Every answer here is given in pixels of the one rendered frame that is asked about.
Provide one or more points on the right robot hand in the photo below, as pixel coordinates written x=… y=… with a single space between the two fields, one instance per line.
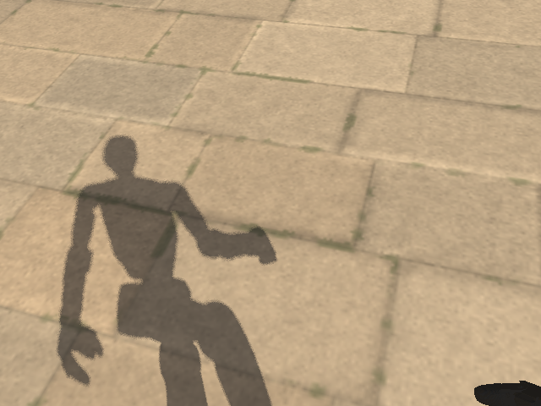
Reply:
x=509 y=394

